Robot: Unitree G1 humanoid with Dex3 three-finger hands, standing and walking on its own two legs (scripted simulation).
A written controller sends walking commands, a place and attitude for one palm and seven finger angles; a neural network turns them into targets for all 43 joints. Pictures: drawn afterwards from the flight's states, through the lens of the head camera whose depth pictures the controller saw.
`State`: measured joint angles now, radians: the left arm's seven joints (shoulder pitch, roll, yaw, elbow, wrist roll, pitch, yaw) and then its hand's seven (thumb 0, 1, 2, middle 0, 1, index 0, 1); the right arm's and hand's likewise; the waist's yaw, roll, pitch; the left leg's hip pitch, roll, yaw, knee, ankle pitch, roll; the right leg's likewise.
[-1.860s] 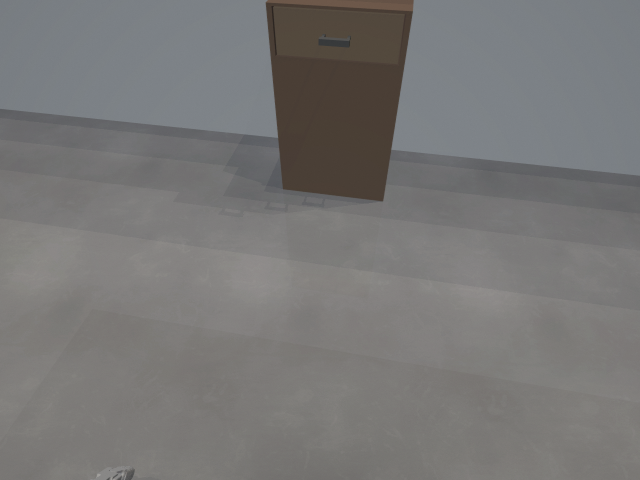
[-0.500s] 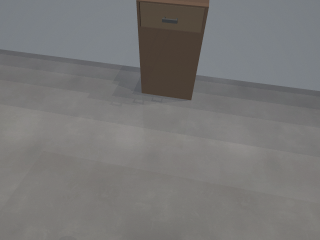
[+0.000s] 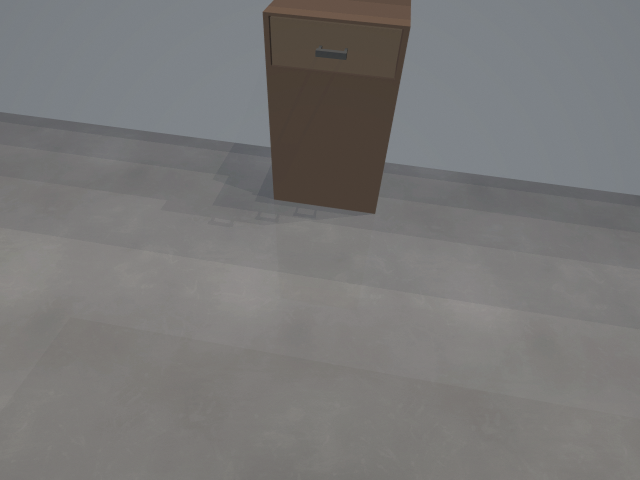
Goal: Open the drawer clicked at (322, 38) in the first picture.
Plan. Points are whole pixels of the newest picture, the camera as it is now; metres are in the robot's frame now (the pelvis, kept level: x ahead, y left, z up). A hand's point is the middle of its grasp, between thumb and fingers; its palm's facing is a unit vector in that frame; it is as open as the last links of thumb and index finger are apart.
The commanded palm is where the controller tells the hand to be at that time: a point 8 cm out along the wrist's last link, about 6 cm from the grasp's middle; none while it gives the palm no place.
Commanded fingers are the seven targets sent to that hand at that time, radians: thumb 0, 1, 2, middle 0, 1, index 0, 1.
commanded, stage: walk to a spot facing it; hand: left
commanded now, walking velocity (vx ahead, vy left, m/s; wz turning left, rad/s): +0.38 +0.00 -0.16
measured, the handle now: (332, 51) +1.44 +0.06 -0.02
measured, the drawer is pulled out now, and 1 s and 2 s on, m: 0.00 0.00 0.00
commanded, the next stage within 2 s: turn to face it in 1.18 s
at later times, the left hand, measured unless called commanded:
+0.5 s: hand (234, 376) +0.33 +0.17 -0.18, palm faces -0.10 -0.97 -0.21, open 7.3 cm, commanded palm none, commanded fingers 0.00 0.90 0.90 -0.20 -0.30 -0.20 -0.30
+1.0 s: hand (228, 319) +0.43 +0.21 -0.17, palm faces -0.11 -0.98 -0.15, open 7.3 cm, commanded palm none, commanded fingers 0.00 0.90 0.90 -0.20 -0.30 -0.20 -0.30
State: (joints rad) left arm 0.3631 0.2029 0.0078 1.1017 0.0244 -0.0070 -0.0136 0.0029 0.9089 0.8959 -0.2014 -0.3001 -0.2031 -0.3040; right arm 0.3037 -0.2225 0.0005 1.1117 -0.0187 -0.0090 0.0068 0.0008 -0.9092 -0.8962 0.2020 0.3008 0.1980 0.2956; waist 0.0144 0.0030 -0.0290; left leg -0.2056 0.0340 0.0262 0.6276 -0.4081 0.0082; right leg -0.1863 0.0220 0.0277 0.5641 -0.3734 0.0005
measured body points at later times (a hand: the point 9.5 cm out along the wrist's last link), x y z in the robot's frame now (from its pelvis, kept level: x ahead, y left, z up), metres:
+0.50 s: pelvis +0.20 -0.01 -0.02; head +0.24 -0.01 +0.43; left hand +0.33 +0.22 -0.17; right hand +0.02 -0.19 -0.15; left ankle +0.00 +0.11 -0.65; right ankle +0.28 -0.10 -0.73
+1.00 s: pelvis +0.42 +0.03 +0.01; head +0.43 +0.05 +0.46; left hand +0.44 +0.26 -0.16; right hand +0.42 -0.21 -0.13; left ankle +0.44 +0.12 -0.73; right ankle +0.35 -0.09 -0.63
